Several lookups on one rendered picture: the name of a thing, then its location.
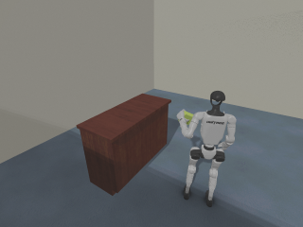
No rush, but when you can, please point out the sponge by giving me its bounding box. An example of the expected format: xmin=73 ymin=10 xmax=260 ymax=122
xmin=178 ymin=111 xmax=193 ymax=125

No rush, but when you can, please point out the robot right forearm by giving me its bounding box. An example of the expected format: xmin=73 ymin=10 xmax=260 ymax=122
xmin=223 ymin=137 xmax=235 ymax=148

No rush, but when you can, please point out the robot head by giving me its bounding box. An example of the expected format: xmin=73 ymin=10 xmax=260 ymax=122
xmin=206 ymin=91 xmax=225 ymax=116

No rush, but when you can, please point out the robot right thigh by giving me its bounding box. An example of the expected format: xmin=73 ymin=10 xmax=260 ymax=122
xmin=208 ymin=148 xmax=225 ymax=179

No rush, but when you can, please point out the left robot upper arm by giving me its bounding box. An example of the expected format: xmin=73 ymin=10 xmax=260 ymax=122
xmin=185 ymin=112 xmax=205 ymax=139

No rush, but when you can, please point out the robot left forearm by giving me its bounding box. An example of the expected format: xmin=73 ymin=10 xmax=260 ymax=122
xmin=179 ymin=117 xmax=188 ymax=136

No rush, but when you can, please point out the right robot hand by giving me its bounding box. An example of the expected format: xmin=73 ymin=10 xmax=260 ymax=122
xmin=218 ymin=141 xmax=227 ymax=150

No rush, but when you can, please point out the right robot upper arm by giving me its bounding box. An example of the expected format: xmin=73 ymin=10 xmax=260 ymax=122
xmin=225 ymin=113 xmax=237 ymax=143

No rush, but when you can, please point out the left robot hand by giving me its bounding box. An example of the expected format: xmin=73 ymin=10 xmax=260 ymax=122
xmin=176 ymin=109 xmax=189 ymax=122

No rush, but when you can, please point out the table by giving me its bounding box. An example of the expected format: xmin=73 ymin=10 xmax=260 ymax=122
xmin=77 ymin=93 xmax=171 ymax=196

